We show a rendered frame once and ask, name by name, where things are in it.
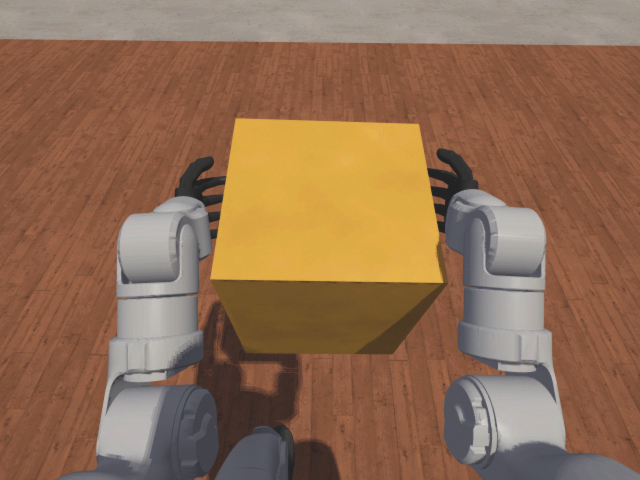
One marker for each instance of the right robot upper arm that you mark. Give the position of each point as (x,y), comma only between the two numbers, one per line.
(510,428)

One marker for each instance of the carton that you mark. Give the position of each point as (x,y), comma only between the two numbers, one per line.
(328,240)

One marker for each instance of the robot left forearm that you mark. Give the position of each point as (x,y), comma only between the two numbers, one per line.
(158,256)

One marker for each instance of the left robot foot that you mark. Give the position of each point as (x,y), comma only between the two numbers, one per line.
(286,435)

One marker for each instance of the left robot upper arm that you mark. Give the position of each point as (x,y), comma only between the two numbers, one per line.
(166,432)

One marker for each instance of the robot left shin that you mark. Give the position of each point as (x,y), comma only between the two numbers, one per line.
(265,429)

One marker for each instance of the robot right hand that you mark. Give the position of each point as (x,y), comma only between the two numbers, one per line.
(456,183)

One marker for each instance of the robot right forearm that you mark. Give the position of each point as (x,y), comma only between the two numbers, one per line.
(503,252)

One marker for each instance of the robot left hand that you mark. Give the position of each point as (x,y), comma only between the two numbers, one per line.
(190,187)

